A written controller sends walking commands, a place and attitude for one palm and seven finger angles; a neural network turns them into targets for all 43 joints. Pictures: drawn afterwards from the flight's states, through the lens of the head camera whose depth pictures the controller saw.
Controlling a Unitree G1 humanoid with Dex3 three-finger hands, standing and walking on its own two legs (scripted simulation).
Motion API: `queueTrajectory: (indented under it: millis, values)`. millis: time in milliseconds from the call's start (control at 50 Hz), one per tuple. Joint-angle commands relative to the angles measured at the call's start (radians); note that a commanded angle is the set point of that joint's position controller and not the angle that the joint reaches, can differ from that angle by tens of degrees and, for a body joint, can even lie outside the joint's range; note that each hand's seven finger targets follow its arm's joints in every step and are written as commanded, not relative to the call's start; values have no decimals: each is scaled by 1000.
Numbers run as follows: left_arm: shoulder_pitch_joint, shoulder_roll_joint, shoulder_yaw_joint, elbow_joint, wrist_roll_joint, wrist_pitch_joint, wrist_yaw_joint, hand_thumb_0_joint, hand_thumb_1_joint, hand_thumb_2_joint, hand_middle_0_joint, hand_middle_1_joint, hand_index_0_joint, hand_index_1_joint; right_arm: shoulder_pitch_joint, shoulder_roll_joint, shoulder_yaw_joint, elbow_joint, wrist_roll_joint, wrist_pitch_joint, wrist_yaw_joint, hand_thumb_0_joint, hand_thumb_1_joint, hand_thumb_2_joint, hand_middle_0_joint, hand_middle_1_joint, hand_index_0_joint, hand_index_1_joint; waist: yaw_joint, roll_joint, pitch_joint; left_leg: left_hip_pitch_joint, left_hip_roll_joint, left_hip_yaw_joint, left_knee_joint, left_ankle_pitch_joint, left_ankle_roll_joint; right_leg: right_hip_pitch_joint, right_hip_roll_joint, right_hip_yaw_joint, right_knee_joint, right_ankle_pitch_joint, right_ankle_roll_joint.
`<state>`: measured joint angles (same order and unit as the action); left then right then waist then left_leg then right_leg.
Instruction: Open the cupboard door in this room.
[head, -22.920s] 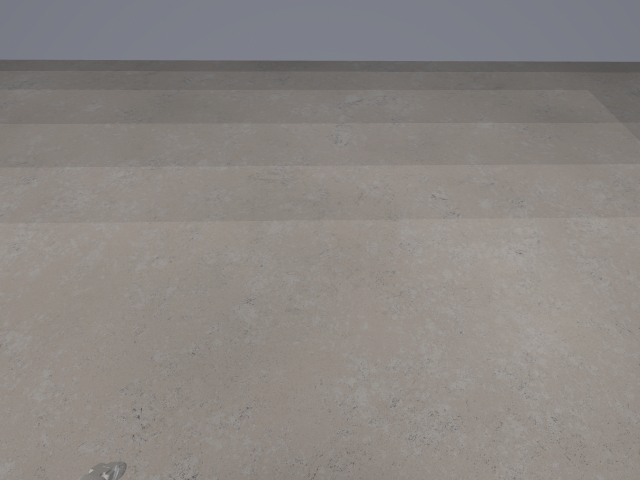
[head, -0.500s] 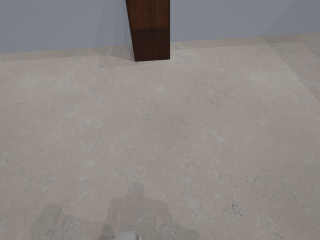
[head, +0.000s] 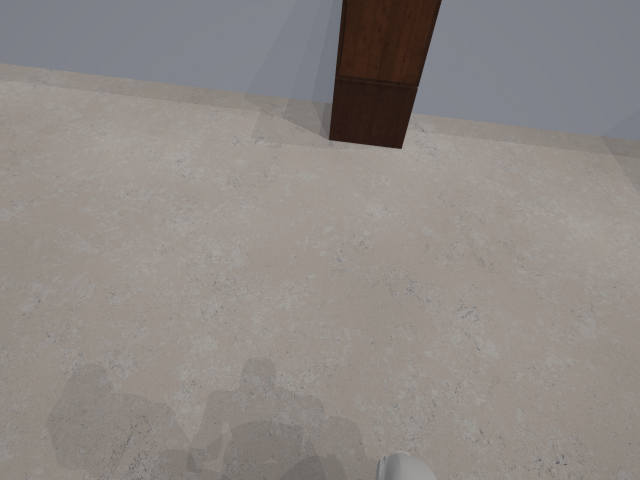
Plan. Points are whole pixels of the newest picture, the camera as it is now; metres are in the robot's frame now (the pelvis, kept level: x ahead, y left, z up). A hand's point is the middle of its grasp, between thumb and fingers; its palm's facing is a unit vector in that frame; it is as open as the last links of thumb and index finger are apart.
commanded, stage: turn or walk to find it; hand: left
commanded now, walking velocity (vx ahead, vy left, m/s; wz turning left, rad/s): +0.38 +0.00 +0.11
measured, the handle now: out of the picture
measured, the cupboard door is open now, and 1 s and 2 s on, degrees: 0 0 0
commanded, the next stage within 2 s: stand and wait in 1.40 s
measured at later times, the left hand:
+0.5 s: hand (242, 413) +0.24 +0.13 -0.17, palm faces +0.11 -0.96 -0.24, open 7.3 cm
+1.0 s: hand (228, 330) +0.39 +0.19 -0.18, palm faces +0.16 -0.98 -0.15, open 7.4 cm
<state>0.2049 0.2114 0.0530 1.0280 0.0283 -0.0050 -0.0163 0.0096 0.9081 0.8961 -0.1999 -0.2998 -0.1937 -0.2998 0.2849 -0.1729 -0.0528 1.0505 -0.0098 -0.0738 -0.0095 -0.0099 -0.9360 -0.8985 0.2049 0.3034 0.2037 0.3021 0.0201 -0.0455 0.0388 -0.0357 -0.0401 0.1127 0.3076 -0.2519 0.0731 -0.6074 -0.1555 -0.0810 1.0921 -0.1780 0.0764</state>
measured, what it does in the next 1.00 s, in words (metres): walks ahead: right foot, then left foot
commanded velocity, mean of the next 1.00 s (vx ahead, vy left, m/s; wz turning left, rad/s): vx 0.38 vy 0.00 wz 0.06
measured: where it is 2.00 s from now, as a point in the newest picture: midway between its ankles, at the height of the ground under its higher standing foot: (324, 317)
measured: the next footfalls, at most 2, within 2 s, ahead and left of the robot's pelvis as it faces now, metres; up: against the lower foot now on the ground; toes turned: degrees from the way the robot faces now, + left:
right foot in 0.28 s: +0.30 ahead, -0.13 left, +0.00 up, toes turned -5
left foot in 0.80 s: +0.46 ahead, +0.12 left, +0.00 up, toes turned +15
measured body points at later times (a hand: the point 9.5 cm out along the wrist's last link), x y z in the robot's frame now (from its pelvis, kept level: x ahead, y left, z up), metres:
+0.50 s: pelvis +0.22 -0.06 -0.01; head +0.24 -0.07 +0.44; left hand +0.24 +0.18 -0.15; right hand +0.24 -0.29 -0.17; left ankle +0.22 +0.10 -0.66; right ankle +0.26 -0.13 -0.75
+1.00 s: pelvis +0.42 +0.02 +0.00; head +0.45 +0.03 +0.44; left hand +0.38 +0.24 -0.17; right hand +0.54 -0.20 -0.14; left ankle +0.42 +0.11 -0.75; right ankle +0.42 -0.12 -0.66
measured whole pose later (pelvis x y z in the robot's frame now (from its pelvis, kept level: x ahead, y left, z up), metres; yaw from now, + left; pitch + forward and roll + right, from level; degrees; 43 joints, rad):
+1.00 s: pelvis +0.42 +0.02 +0.00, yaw +5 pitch -1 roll +0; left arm 0.30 0.15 0.05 1.11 0.03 -0.02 -0.01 0.01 0.91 0.90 -0.20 -0.30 -0.20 -0.30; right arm 0.17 -0.15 -0.08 1.00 -0.01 -0.10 -0.02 -0.03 -0.95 -0.90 0.21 0.30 0.21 0.30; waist 0.03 -0.02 0.06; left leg -0.19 0.02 0.18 0.43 -0.24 0.05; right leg -0.49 -0.12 -0.07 1.13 -0.32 0.02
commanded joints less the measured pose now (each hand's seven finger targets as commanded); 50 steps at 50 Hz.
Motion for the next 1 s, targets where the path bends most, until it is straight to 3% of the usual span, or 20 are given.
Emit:
queueTrajectory:
  millis: [0,140,180,220,240,260,280,320,380,500,660,720,740,760,780,800,820,860,920,980]
  values:
    - [-66,45,10,-76,-2,-11,-8,0,900,900,-200,-300,-200,-300,118,-112,-17,5,2,-17,-13,0,-900,-900,200,300,200,300,-31,143,91,39,282,-181,-132,411,78,-148,-12,13,-62,52,0]
    - [-246,21,0,-154,-14,-32,-14,0,900,900,-200,-300,-200,-300,204,-125,-20,57,-11,-15,-25,0,-900,-900,200,300,200,300,-70,137,104,115,299,-185,-54,611,87,-26,43,-11,-395,8,-67]
    - [-141,37,4,-130,-13,-40,-10,0,900,900,-200,-300,-200,-300,185,-147,-22,65,-10,-12,-24,0,-900,-900,200,300,200,300,-17,134,47,109,291,-166,56,829,76,148,97,-46,-457,-31,-98]
    - [148,86,21,-41,-5,-56,-3,0,900,900,-200,-300,-200,-300,155,-163,-27,63,-2,-9,-20,0,-900,-900,200,300,200,300,109,63,-87,-4,225,-120,364,807,26,523,130,-66,-561,66,-118]
    - [300,172,41,5,8,-68,11,0,900,900,-200,-300,-200,-300,181,-124,-25,53,9,-11,-7,0,-900,-900,200,300,200,300,154,-79,-201,-226,129,-70,660,486,-8,788,-62,140,-589,96,-176]
    - [360,253,56,31,-5,-65,21,0,900,900,-200,-300,-200,-300,218,-68,-12,23,16,-11,-6,0,-900,-900,200,300,200,300,118,-232,-255,-476,-23,-77,980,-271,-40,893,-331,577,-705,249,-290]
    - [261,243,60,11,-19,-62,18,0,900,900,-200,-300,-200,-300,177,-77,-18,24,17,3,-5,0,-900,-900,200,300,200,300,98,-119,-194,-493,44,-174,1099,-267,-18,735,-350,592,-809,-53,-318]
    - [80,131,32,-32,-20,-61,21,0,900,900,-200,-300,-200,-300,75,-50,-19,5,-4,22,9,0,-900,-900,200,300,200,300,32,-12,23,-543,132,-179,1085,-87,-20,422,-251,442,-890,-324,-241]
    - [24,55,14,-28,-11,-73,26,0,900,900,-200,-300,-200,-300,151,-14,-13,33,-21,52,15,0,-900,-900,200,300,200,300,-48,-56,8,-474,162,-148,968,2,-61,303,-152,209,-915,-212,-187]
    - [122,58,14,32,-7,-93,21,0,900,900,-200,-300,-200,-300,10,-13,-14,-25,-22,59,32,0,-900,-900,200,300,200,300,-30,-41,39,-538,188,-88,728,80,-108,340,-114,119,-946,-66,-209]
    - [251,69,8,91,-6,-87,25,0,900,900,-200,-300,-200,-300,-253,-19,1,-110,-15,30,44,0,-900,-900,200,300,200,300,44,-44,67,-512,157,-32,367,51,-91,556,-154,92,-883,163,-222]
    - [257,79,10,99,-7,-75,27,0,900,900,-200,-300,-200,-300,-238,-37,1,-108,-15,21,39,0,-900,-900,200,300,200,300,28,-61,43,-380,113,16,271,13,-71,576,-146,61,-801,270,-204]
    - [245,81,9,101,-10,-73,27,0,900,900,-200,-300,-200,-300,-179,-51,-3,-88,-18,17,33,0,-900,-900,200,300,200,300,-10,-52,17,-256,84,44,212,27,-63,541,-121,29,-713,348,-187]
    - [222,74,9,96,-15,-72,26,0,900,900,-200,-300,-200,-300,-54,-90,-14,-50,-21,9,24,0,-900,-900,200,300,200,300,-71,18,-46,-43,89,26,150,70,-46,444,-81,-18,-532,379,-161]
    - [235,36,2,74,-19,-72,20,0,900,900,-200,-300,-200,-300,95,-186,-39,-13,-30,1,11,0,-900,-900,200,300,200,300,-128,182,-155,230,280,-205,116,88,21,233,6,-81,-273,183,-106]
    - [203,7,-9,37,-20,-81,12,0,900,900,-200,-300,-200,-300,216,-270,-59,17,-24,7,5,0,-900,-900,200,300,200,300,-158,332,-193,366,489,-488,40,218,126,3,106,-86,-8,-360,-76]
    - [155,29,-5,23,-13,-75,20,0,900,900,-200,-300,-200,-300,199,-264,-56,28,-14,13,1,0,-900,-900,200,300,200,300,-148,271,-192,298,518,-491,-1,120,150,-48,77,5,111,-402,-86]
    - [80,27,4,21,-11,-64,8,0,900,900,-200,-300,-200,-300,58,-173,-38,-19,-10,11,0,0,-900,-900,200,300,200,300,-95,139,-19,47,463,-394,-81,-36,115,-68,4,50,144,-253,-81]
    - [122,-23,6,34,3,-36,1,0,900,900,-200,-300,-200,-300,13,-98,-17,-19,-13,-7,-5,0,-900,-900,200,300,200,300,-28,138,21,-97,359,-205,-124,72,60,17,-10,43,76,-133,-61]
    - [103,-27,17,3,4,-17,-3,0,900,900,-200,-300,-200,-300,28,-79,-27,-29,-13,-15,-7,0,-900,-900,200,300,200,300,-7,131,31,-117,336,-147,-158,101,76,-18,-18,40,35,-39,-43]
